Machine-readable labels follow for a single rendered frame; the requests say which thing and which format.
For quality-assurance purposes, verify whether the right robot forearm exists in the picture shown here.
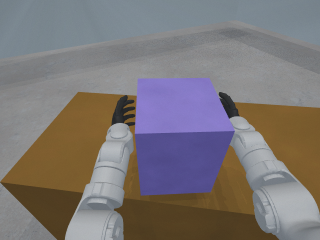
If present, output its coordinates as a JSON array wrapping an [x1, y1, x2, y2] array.
[[229, 116, 320, 220]]

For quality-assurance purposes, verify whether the robot right upper arm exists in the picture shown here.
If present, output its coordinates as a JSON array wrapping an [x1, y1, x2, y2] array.
[[252, 181, 320, 240]]

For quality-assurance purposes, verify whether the left robot forearm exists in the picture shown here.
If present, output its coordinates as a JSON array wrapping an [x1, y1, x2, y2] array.
[[65, 123, 134, 240]]

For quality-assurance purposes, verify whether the robot left upper arm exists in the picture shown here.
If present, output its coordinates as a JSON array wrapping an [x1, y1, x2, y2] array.
[[66, 209, 124, 240]]

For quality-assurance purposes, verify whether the right robot hand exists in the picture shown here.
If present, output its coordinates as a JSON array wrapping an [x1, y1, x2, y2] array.
[[219, 92, 239, 119]]

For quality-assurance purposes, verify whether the carton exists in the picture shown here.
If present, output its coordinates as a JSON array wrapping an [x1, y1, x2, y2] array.
[[135, 78, 235, 196]]

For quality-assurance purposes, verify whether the left robot hand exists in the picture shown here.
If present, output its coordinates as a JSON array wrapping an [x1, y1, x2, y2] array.
[[111, 95, 136, 126]]

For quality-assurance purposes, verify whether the pedestal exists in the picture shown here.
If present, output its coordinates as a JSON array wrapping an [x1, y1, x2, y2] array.
[[0, 92, 320, 240]]

